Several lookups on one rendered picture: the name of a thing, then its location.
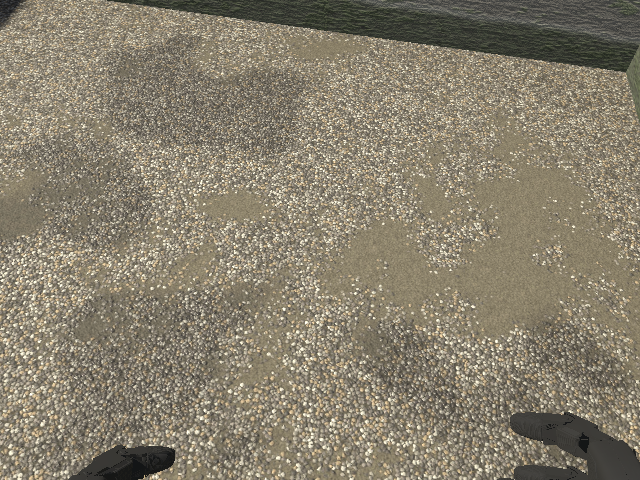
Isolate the robot left hand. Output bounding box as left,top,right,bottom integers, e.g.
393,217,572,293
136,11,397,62
68,445,175,480

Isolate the robot right hand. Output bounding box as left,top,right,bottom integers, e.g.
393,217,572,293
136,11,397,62
497,412,640,480

